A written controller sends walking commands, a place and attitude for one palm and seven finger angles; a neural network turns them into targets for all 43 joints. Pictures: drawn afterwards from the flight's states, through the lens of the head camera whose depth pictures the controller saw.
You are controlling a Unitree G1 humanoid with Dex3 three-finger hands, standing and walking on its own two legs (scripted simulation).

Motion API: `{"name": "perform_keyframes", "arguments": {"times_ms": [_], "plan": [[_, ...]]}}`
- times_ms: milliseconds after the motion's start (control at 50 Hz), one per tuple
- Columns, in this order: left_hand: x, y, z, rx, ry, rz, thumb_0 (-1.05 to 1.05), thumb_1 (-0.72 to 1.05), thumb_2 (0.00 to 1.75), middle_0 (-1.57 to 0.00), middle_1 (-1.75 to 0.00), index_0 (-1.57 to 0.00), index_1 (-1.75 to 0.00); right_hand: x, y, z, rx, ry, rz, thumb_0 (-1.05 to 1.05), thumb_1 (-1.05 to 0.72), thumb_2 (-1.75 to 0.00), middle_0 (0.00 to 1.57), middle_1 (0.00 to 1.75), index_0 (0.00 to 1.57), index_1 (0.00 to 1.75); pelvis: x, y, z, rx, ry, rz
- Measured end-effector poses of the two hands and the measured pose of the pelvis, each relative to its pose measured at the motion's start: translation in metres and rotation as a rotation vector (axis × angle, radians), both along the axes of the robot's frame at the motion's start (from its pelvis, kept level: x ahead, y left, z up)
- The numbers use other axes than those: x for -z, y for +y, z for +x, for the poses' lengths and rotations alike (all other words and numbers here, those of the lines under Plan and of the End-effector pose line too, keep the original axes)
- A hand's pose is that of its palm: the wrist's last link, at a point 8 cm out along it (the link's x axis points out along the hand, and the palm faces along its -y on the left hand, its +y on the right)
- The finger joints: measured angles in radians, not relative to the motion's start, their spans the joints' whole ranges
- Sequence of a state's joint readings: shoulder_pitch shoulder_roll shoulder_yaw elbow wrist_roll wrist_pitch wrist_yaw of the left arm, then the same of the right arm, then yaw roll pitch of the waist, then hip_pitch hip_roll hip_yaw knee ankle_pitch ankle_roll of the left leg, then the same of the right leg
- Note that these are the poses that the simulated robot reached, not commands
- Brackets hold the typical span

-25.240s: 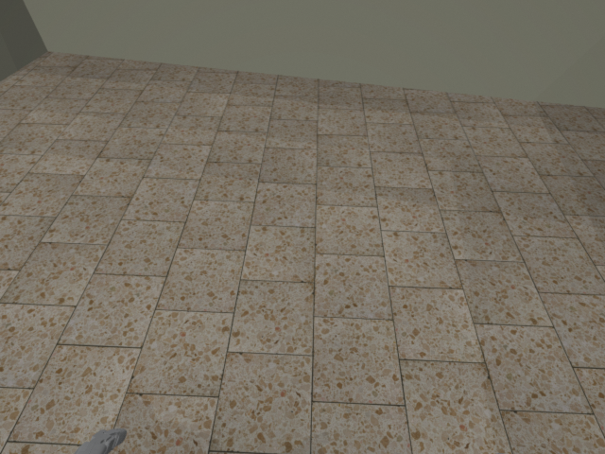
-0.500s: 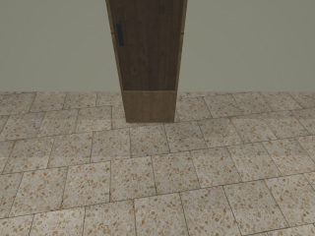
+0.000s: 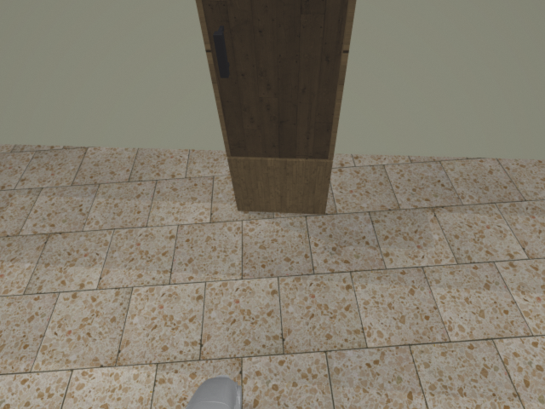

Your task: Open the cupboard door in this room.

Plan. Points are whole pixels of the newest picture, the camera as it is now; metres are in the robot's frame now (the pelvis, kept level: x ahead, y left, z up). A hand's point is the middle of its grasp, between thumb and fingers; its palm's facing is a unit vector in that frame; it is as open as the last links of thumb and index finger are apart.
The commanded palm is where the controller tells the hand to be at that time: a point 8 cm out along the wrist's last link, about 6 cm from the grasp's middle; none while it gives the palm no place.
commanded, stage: take the last steps up to it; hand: left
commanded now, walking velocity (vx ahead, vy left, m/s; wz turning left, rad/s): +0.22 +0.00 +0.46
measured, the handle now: (223, 51) +0.97 +0.22 +0.02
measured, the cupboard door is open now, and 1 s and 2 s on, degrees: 0 0 0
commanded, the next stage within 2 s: come to a stop and stand still in 0.94 s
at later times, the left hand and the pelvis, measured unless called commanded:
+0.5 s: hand (164, 340) +0.25 +0.24 -0.18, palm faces +0.07 -0.98 -0.19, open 7.3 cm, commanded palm none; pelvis +0.19 +0.05 +0.00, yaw +2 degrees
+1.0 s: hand (214, 271) +0.39 +0.17 -0.17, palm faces +0.04 -0.97 -0.24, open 7.1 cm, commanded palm none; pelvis +0.36 -0.02 +0.00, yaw +0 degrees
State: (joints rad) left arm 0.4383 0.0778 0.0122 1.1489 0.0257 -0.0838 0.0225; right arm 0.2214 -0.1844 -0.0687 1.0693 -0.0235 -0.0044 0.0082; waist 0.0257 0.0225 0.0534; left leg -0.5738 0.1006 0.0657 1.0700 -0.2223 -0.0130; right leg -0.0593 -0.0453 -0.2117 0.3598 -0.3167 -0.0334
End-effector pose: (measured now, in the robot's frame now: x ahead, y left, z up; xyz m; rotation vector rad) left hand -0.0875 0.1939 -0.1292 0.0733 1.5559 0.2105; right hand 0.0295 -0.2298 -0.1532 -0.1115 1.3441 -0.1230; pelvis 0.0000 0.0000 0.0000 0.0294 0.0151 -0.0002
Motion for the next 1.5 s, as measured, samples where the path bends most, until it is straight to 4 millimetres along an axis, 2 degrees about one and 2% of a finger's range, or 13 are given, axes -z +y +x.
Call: {"name": "perform_keyframes", "arguments": {"times_ms": [80,180,260,340,500,620,760,840,1020,1180,1280,1360,1500], "plan": [[0.001,-0.007,0.006,-0.051,0.065,-0.032,0.0,0.91,0.89,-0.2,-0.3,-0.2,-0.29,-0.002,0.008,0.08,-0.071,-0.076,-0.009,0.01,-0.92,-0.9,0.19,0.3,0.19,0.3,0.003,0.009,0.033,-0.034,0.004,-0.009],[0.014,0.001,0.032,-0.107,0.119,-0.061,0.0,0.91,0.89,-0.2,-0.3,-0.2,-0.29,0.003,0.04,0.176,-0.178,-0.152,-0.014,0.01,-0.92,-0.9,0.19,0.3,0.19,0.3,0.016,0.027,0.081,-0.062,0.003,-0.019],[0.033,0.027,0.076,-0.098,0.127,-0.074,0.0,0.91,0.89,-0.2,-0.3,-0.2,-0.29,0.007,0.065,0.223,-0.178,-0.223,-0.024,0.0,-0.91,-0.9,0.19,0.3,0.19,0.3,0.029,0.046,0.119,-0.065,-0.005,-0.029],[0.036,0.061,0.158,-0.035,-0.007,-0.033,0.0,0.91,0.89,-0.2,-0.3,-0.2,-0.29,-0.001,0.073,0.222,-0.123,-0.191,-0.027,0.0,-0.91,-0.9,0.2,0.3,0.19,0.3,0.019,0.054,0.144,-0.042,-0.02,-0.029],[0.017,0.096,0.328,0.079,-0.307,0.031,0.0,0.92,0.89,-0.2,-0.3,-0.19,-0.29,-0.018,0.044,0.201,-0.02,-0.08,-0.097,-0.02,-0.95,-0.9,0.2,0.3,0.2,0.3,0.004,0.055,0.194,-0.027,-0.018,-0.024],[0.005,0.083,0.414,0.157,-0.376,0.035,0.0,0.92,0.89,-0.19,-0.3,-0.19,-0.29,-0.012,0.039,0.175,0.061,0.065,-0.059,0.0,-0.93,-0.9,0.2,0.3,0.19,0.3,0.002,0.04,0.236,-0.008,-0.016,-0.018],[0.013,0.035,0.491,0.243,-0.393,0.033,0.0,0.92,0.89,-0.2,-0.3,-0.2,-0.29,0.009,0.026,0.167,0.148,0.228,0.018,0.0,-0.91,-0.9,0.2,0.3,0.2,0.3,0.018,0.004,0.293,0.023,-0.009,-0.008],[0.012,0.013,0.497,0.202,-0.387,0.027,0.0,0.91,0.89,-0.2,-0.3,-0.2,-0.29,0.01,0.011,0.201,0.125,0.252,0.036,0.01,-0.91,-0.9,0.2,0.3,0.19,0.3,0.014,-0.011,0.317,0.012,-0.021,-0.013],[0.005,0.023,0.469,0.099,-0.237,0.07,-0.02,0.95,0.89,-0.2,-0.3,-0.2,-0.29,-0.002,-0.015,0.355,0.021,-0.001,-0.014,0.01,-0.92,-0.9,0.19,0.3,0.19,0.3,0.001,-0.017,0.363,-0.001,-0.014,-0.029],[0.032,0.023,0.45,0.027,-0.081,-0.017,-0.01,0.92,0.89,-0.2,-0.3,-0.2,-0.29,-0.012,0.001,0.459,-0.065,-0.155,-0.079,0.01,-0.92,-0.9,0.19,0.3,0.19,0.3,0.011,0.006,0.406,0.004,-0.028,-0.059],[0.039,0.025,0.463,0.037,-0.05,-0.038,0.0,0.92,0.89,-0.2,-0.3,-0.2,-0.29,-0.017,0.022,0.479,-0.065,-0.164,-0.075,0.0,-0.92,-0.9,0.19,0.3,0.19,0.3,0.01,0.01,0.417,0.026,-0.03,-0.024],[0.032,0.031,0.482,0.07,-0.069,-0.012,0.0,0.91,0.89,-0.2,-0.3,-0.2,-0.29,-0.012,0.025,0.471,-0.035,-0.143,-0.057,0.0,-0.91,-0.9,0.2,0.3,0.2,0.3,0.007,0.007,0.407,0.029,-0.022,-0.032],[0.019,0.037,0.512,0.128,-0.179,0.093,0.0,0.91,0.89,-0.2,-0.3,-0.2,-0.29,0.0,-0.021,0.43,0.021,-0.102,-0.062,-0.01,-0.93,-0.9,0.2,0.3,0.2,0.3,0.011,-0.019,0.383,0.042,-0.015,-0.023]]}}
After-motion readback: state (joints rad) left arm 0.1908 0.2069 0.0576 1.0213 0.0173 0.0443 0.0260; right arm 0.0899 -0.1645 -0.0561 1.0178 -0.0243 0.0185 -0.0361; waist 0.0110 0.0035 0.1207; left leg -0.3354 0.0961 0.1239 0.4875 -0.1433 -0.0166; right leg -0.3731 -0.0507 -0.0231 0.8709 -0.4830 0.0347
